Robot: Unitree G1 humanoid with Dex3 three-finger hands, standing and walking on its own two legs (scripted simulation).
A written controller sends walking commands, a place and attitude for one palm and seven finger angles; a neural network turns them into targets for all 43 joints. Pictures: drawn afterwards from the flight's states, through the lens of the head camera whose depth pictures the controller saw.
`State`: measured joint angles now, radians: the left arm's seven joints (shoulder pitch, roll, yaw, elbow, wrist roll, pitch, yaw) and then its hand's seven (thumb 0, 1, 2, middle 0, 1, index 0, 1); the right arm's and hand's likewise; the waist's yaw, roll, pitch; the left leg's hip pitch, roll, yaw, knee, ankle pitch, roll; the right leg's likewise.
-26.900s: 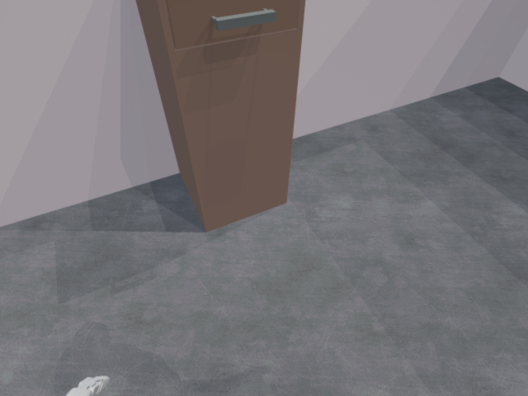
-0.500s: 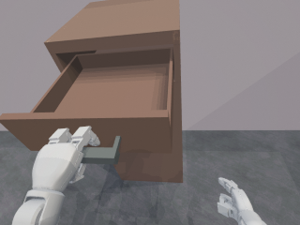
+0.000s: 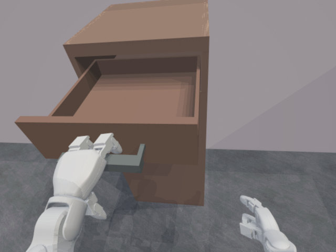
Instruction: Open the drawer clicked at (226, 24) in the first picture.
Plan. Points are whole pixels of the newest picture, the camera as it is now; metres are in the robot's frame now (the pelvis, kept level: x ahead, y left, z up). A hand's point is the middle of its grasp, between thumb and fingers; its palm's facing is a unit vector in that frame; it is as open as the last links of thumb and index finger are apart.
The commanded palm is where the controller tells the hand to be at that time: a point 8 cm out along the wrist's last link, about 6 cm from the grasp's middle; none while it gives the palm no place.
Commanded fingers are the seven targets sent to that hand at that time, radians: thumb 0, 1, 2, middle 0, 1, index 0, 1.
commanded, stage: lift the hand off the handle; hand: left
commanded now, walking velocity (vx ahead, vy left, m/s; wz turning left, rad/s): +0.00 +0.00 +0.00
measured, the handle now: (104, 154) +0.26 +0.18 +0.15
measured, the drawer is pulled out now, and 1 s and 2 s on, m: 0.30 0.29 0.29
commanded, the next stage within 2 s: draw the hand back to the body in 1.54 s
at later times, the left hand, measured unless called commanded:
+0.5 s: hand (98, 171) +0.22 +0.18 +0.14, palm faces +0.13 -0.10 -0.99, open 13.5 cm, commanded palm +0.18 +0.18 +0.22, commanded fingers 0.00 -0.50 0.30 -0.30 -1.20 -0.30 -1.20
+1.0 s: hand (91, 146) +0.23 +0.17 +0.21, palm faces +0.23 -0.07 -0.97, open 13.4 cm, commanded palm +0.17 +0.18 +0.29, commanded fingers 0.00 -0.50 0.30 -0.30 -1.20 -0.30 -1.20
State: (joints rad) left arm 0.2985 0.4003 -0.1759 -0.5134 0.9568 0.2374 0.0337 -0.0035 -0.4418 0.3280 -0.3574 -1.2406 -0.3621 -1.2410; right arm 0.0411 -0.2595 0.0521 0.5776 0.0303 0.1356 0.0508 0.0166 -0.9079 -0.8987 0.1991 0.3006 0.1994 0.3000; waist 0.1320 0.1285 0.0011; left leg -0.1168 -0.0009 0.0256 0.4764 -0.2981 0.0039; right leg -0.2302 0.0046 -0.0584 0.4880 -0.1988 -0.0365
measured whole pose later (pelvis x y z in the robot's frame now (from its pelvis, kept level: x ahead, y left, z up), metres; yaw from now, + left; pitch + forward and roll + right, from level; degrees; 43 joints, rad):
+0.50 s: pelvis -0.01 +0.00 +0.00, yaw +0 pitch -5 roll +1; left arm 0.13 0.45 -0.20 -0.40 0.92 0.23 -0.04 0.00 -0.49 0.30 -0.42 -1.26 -0.38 -1.25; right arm 0.04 -0.25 0.05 0.61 0.04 0.08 0.03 0.02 -0.91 -0.90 0.20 0.30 0.20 0.30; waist 0.13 0.14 0.01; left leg -0.09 -0.01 0.02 0.45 -0.26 0.01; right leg -0.21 -0.01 -0.06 0.47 -0.17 -0.04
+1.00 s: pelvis -0.02 -0.01 +0.00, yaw +0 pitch -5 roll +1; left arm -0.03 0.57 -0.12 -0.47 0.78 0.23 -0.13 0.00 -0.49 0.30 -0.52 -1.29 -0.40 -1.24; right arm 0.01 -0.26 0.06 0.62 0.06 0.07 0.05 0.02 -0.91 -0.90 0.20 0.30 0.20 0.30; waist 0.14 0.16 0.00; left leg -0.10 -0.01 0.02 0.43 -0.24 0.00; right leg -0.22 -0.01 -0.06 0.47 -0.16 -0.04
